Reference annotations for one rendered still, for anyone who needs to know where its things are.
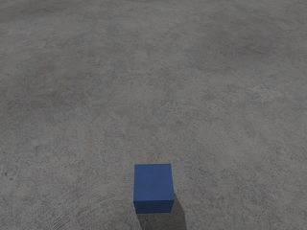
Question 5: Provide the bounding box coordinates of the carton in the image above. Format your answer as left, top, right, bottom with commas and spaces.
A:
133, 163, 175, 214

